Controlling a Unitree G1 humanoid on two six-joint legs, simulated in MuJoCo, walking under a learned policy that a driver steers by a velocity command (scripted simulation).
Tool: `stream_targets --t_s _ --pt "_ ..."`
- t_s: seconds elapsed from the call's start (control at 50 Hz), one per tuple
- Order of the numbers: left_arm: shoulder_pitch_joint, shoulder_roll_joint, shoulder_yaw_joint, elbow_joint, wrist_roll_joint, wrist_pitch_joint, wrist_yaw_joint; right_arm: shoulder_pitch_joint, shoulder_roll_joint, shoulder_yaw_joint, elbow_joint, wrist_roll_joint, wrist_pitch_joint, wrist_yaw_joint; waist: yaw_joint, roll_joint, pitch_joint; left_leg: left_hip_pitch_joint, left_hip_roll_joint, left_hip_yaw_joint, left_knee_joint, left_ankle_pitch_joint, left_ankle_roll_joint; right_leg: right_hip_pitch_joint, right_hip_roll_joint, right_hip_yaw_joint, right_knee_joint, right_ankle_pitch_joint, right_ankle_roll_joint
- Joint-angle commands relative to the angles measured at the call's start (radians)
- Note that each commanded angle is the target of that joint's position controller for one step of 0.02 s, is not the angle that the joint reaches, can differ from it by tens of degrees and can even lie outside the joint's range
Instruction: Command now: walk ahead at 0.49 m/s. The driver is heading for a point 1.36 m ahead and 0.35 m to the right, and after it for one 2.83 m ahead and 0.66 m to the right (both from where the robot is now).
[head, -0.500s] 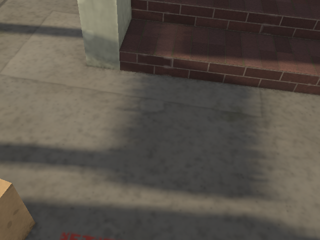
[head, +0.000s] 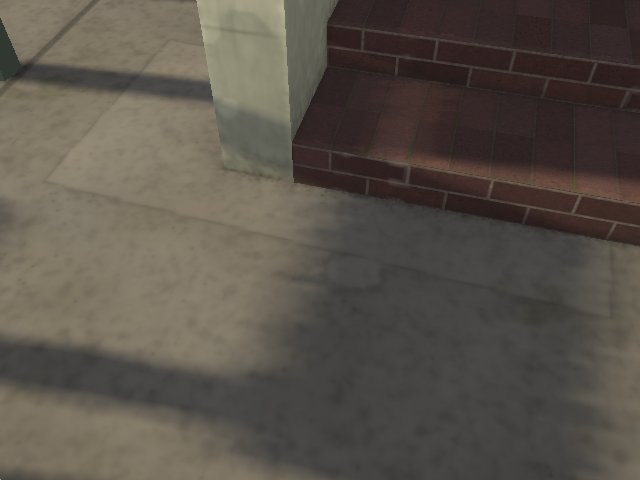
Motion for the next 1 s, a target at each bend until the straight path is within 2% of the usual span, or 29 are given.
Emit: stream_targets --t_s 0.02,0.08,0.12,0.16,0.18,0.2,0.22,0.24,0.26,0.28,0.3,0.36,0.44,0.54,0.64,0.7,0.72,0.74,0.76,0.78,0.8,0.82,0.84,0.86,0.88,0.9,0.92,0.94,1.0 --pt "0.01 0.168 0.029 -0.045 -0.012 -0.009 0.013 -0.112 -0.021 0.01 -0.075 0.005 -0.014 0.019 0.003 -0.072 0.096 0.054 -0.04 0.04 -0.157 0.105 -0.002 -0.096 -0.262 0.113 -0.105 0.229 -0.131" --pt "0.07 0.173 0.034 -0.02 -0.018 0.009 0.016 -0.189 -0.029 0.016 -0.113 0.009 -0.02 0.039 0.018 -0.072 0.106 0.015 -0.058 0.03 -0.238 0.059 0.019 0.046 -0.312 0.12 -0.047 0.28 -0.127" --pt "0.071 0.184 0.04 -0.017 -0.018 0.021 0.019 -0.193 -0.05 0.011 -0.127 0.011 -0.023 0.051 -0.002 -0.086 0.087 0.038 -0.075 0.032 -0.269 -0.016 0.044 0.12 -0.342 0.125 0.01 0.376 -0.113" --pt "0.041 0.206 0.048 -0.028 -0.013 0.031 0.021 -0.094 -0.101 -0.01 -0.109 0.011 -0.024 0.053 -0.069 -0.127 0.005 0.207 -0.129 0.069 -0.273 -0.097 0.079 0.152 -0.337 0.112 0.145 0.67 -0.091" --pt "0.022 0.196 0.043 -0.034 -0.009 0.039 0.02 0.058 -0.141 -0.032 -0.064 0.01 -0.023 0.048 -0.149 -0.126 -0.085 0.41 -0.161 0.096 -0.293 -0.083 0.111 0.115 -0.294 0.077 0.326 0.781 -0.066" --pt "0.025 0.168 0.028 -0.055 0.002 0.039 0.021 0.245 -0.2 -0.053 -0.019 -0.001 -0.021 0.038 -0.216 -0.083 -0.225 0.732 -0.05 -0.023 -0.244 -0.057 0.167 -0.081 -0.247 0.05 0.596 0.604 -0.037" --pt "0.16 0.031 -0.013 -0.062 0.001 0.019 0.006 0.358 -0.289 -0.076 0.013 -0.012 -0.017 0.038 -0.164 0.164 -0.393 1.138 0.215 -0.522 -0.308 -0.274 0.346 -0.514 -0.058 0.033 1.007 0.061 0.04" --pt "0.114 0.082 -0.004 -0.049 -0.014 -0.009 0.002 0.353 -0.194 -0.046 0.01 -0.008 -0.016 0.038 -0.185 0.158 -0.422 1.153 0.244 -0.717 -0.449 -0.315 0.339 -0.638 -0.031 0.192 1.13 -0.36 0.026" --pt "0.007 0.166 0.02 -0.087 -0.044 -0.027 -0.002 0.257 -0.153 -0.031 -0.001 -0.002 -0.018 0.036 -0.168 0.126 -0.253 1.02 0.206 -0.556 -0.469 -0.316 0.279 -0.723 -0.093 0.193 1.172 -0.315 0.007" --pt "-0.05 0.171 0.021 -0.099 -0.054 -0.032 0.003 0.161 -0.119 -0.02 -0.024 -0.005 -0.019 0.031 -0.139 0.045 -0.151 0.851 0.181 -0.406 -0.494 -0.222 0.249 -0.703 -0.15 0.169 1.135 -0.223 0.001" --pt "-0.074 0.16 0.026 -0.097 -0.043 -0.027 0.01 0.105 -0.087 -0.011 -0.028 -0.011 -0.023 0.033 -0.109 -0.005 -0.078 0.71 0.145 -0.3 -0.534 -0.153 0.229 -0.666 -0.186 0.158 1.065 -0.159 0.005" --pt "-0.01 0.092 0.028 -0.073 -0.035 0.022 0.015 0.073 -0.062 -0.006 -0.008 -0.024 -0.04 0.037 -0.044 0.038 -0.026 0.525 0.089 -0.131 -0.626 -0.101 0.204 -0.536 -0.227 0.169 0.972 -0.076 0.019" --pt "-0.098 0.096 0.037 -0.115 -0.026 0.04 0.018 0.11 -0.103 -0.017 0.025 -0.032 -0.047 0.014 -0.048 0.021 0.034 0.532 0.086 -0.003 -0.674 -0.036 0.201 -0.661 -0.222 0.201 0.825 0.096 0.047" --pt "-0.253 0.066 0.026 -0.174 -0.012 0.026 -0.009 0.146 -0.134 -0.022 0.035 -0.022 -0.037 -0.011 -0.097 0.0 0.071 0.577 0.072 0.136 -0.698 -0.023 0.164 -0.636 -0.199 0.11 0.542 0.314 0.049" --pt "-0.368 0.07 0.021 -0.256 -0.016 0.03 -0.041 0.217 -0.155 -0.033 0.064 -0.001 0.0 -0.017 -0.127 -0.005 0.098 0.796 0.139 0.182 -0.599 0.103 0.145 -0.719 -0.18 0.06 0.437 0.189 0.009" --pt "-0.295 0.116 0.044 -0.276 -0.019 0.036 -0.055 0.175 -0.193 -0.047 0.042 0.006 0.024 -0.026 -0.059 0.043 0.021 0.835 0.145 0.224 -0.405 0.544 0.111 -0.559 -0.099 -0.026 0.435 0.036 -0.044" --pt "-0.179 0.152 0.066 -0.255 -0.023 0.039 -0.053 0.157 -0.201 -0.048 0.034 0.007 0.033 -0.029 0.01 0.044 -0.045 0.803 0.125 0.244 -0.241 0.651 0.091 -0.401 -0.054 -0.049 0.415 0.029 -0.071" --pt "-0.013 0.215 0.102 -0.213 -0.026 0.042 -0.041 0.151 -0.191 -0.041 0.022 0.006 0.035 -0.031 0.091 0.008 -0.134 0.682 0.075 0.266 -0.003 0.581 0.053 -0.143 -0.021 -0.024 0.359 0.073 -0.111" --pt "0.097 0.319 0.133 -0.194 -0.028 0.051 -0.017 0.187 -0.118 -0.017 -0.012 -0.022 0.023 -0.027 0.088 -0.183 -0.227 0.354 -0.013 0.27 0.347 0.067 -0.002 0.166 -0.233 0.337 0.333 0.043 -0.206" --pt "0.051 0.35 0.125 -0.226 -0.025 0.039 -0.022 0.223 -0.037 0.013 -0.053 -0.02 -0.017 -0.011 0.005 -0.305 -0.351 0.032 -0.218 0.061 0.622 -0.626 -0.038 0.39 -0.42 0.895 0.148 -0.095 -0.383" --pt "0.057 0.264 0.099 -0.232 -0.017 0.03 -0.026 0.116 -0.12 -0.004 -0.072 0.019 -0.055 0.006 0.064 -0.187 -0.319 -0.086 -0.158 -0.075 0.66 -0.586 -0.008 0.386 -0.407 0.845 0.092 -0.107 -0.333" --pt "0.019 0.214 0.087 -0.234 -0.016 0.021 -0.025 0.064 -0.131 -0.005 -0.089 0.037 -0.073 0.012 0.051 -0.139 -0.201 -0.118 -0.112 -0.059 0.61 -0.5 0.018 0.273 -0.371 0.683 0.1 -0.046 -0.29" --pt "-0.058 0.19 0.08 -0.249 -0.018 0.015 -0.024 0.056 -0.13 -0.007 -0.08 0.021 -0.08 0.003 -0.001 -0.04 -0.115 -0.068 -0.064 -0.052 0.507 -0.425 0.019 0.112 -0.324 0.564 0.097 0.067 -0.25" --pt "-0.116 0.155 0.068 -0.266 -0.013 0.013 -0.021 0.056 -0.148 -0.019 -0.074 -0.006 -0.072 -0.005 -0.034 -0.038 -0.078 0.005 -0.034 -0.05 0.422 -0.384 0.011 -0.006 -0.292 0.484 0.082 0.173 -0.229" --pt "-0.149 0.15 0.062 -0.287 -0.002 0.012 -0.016 0.069 -0.151 -0.024 -0.075 -0.014 -0.057 -0.007 -0.062 -0.058 -0.057 0.067 -0.026 -0.05 0.395 -0.365 -0.004 -0.087 -0.275 0.45 0.065 0.303 -0.227" --pt "-0.086 0.193 0.07 -0.235 0.036 0.023 -0.005 0.126 -0.077 0.009 -0.058 -0.1 0.0 0.008 -0.089 -0.015 -0.026 0.155 -0.033 0.009 0.372 -0.355 -0.028 -0.178 -0.248 0.358 0.098 0.573 -0.195" --pt "-0.06 0.196 0.071 -0.234 0.03 0.023 -0.003 0.156 -0.054 0.013 -0.06 -0.097 0.028 0.016 -0.098 -0.032 -0.029 0.179 -0.049 0.033 0.353 -0.348 -0.046 -0.208 -0.214 0.293 0.121 0.758 -0.195" --pt "-0.05 0.204 0.073 -0.231 0.023 0.023 -0.005 0.157 -0.058 0.016 -0.067 -0.079 0.042 0.018 -0.1 -0.054 -0.037 0.183 -0.061 0.045 0.317 -0.323 -0.057 -0.216 -0.192 0.26 0.133 0.845 -0.185" --pt "-0.033 0.208 0.072 -0.232 0.012 0.038 -0.006 0.088 -0.082 0.021 -0.098 -0.054 0.056 0.014 -0.076 -0.109 -0.051 0.174 -0.079 0.049 0.18 -0.237 -0.069 -0.199 -0.165 0.252 0.145 0.825 -0.16"
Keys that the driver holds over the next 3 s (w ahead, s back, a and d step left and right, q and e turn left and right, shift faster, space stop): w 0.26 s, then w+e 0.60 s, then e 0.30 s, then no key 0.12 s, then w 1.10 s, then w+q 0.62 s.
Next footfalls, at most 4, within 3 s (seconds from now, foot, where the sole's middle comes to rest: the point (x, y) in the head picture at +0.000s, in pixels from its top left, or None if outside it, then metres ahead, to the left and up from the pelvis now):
0.20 left None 0.32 0.14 -0.78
0.74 right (414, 444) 0.59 -0.13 -0.78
1.22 left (377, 338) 0.85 -0.05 -0.78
1.64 right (449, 391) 0.72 -0.21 -0.78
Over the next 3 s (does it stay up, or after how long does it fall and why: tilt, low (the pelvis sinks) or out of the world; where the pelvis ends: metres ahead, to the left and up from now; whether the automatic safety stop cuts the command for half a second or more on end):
stays up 1.27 -0.39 0.03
